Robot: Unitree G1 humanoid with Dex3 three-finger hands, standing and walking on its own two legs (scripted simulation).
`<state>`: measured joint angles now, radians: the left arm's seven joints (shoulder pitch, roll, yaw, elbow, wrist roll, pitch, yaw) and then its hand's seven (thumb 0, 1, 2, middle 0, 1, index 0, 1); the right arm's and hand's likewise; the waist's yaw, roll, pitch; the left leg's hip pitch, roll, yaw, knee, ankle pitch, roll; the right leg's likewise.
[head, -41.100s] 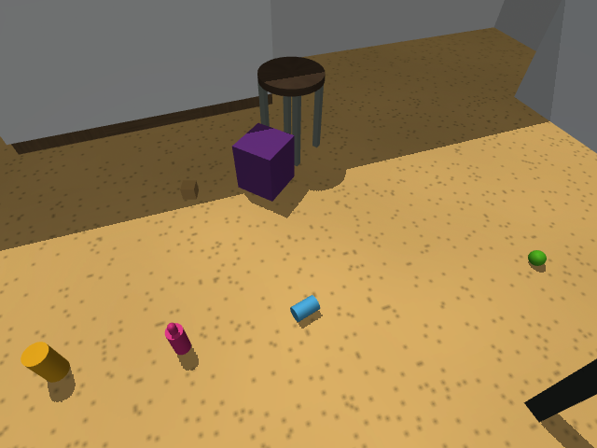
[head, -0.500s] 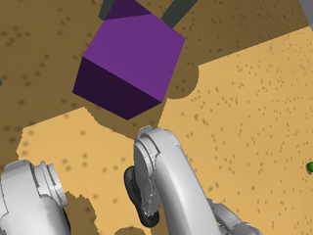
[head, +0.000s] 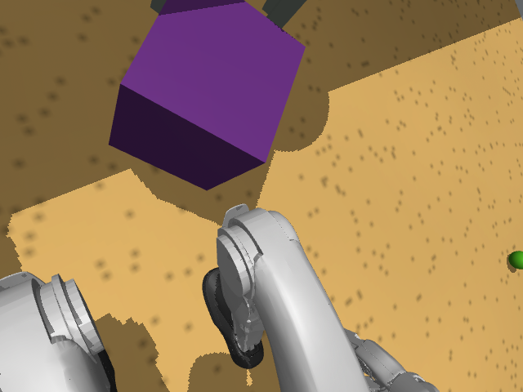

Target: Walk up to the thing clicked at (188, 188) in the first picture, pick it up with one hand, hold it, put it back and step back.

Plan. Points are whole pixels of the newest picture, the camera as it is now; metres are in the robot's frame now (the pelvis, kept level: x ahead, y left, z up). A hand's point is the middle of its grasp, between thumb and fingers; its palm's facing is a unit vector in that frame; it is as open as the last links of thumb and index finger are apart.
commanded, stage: close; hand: left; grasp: from above
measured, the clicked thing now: out of the picture +0.45 +0.30 -0.27
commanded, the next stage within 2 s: settle in 1.22 s
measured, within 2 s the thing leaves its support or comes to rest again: leaves its support in 1.62 s
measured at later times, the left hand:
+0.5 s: hand out of the picture +0.44 +0.29 -0.25, palm faces -0.44 -0.06 -0.89, open 10.9 cm
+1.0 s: hand out of the picture +0.43 +0.30 -0.24, palm faces -0.49 -0.06 -0.87, open 9.4 cm
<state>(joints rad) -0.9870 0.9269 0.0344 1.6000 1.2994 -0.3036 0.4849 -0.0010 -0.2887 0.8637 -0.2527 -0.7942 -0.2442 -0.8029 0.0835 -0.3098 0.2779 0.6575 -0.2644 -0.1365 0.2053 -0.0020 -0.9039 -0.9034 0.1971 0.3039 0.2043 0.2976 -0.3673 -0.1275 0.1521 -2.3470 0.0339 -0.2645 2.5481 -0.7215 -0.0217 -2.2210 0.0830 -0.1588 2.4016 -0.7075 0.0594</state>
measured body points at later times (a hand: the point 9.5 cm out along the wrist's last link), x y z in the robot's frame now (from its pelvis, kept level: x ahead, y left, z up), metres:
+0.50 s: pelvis +0.00 +0.00 +0.00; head +0.26 +0.13 +0.34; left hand +0.46 +0.29 -0.19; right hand +0.07 -0.25 -0.07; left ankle +0.06 +0.13 -0.27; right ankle +0.10 -0.12 -0.27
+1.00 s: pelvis +0.00 +0.00 +0.00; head +0.25 +0.13 +0.34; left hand +0.45 +0.30 -0.19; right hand +0.07 -0.25 -0.07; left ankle +0.06 +0.13 -0.27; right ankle +0.10 -0.12 -0.27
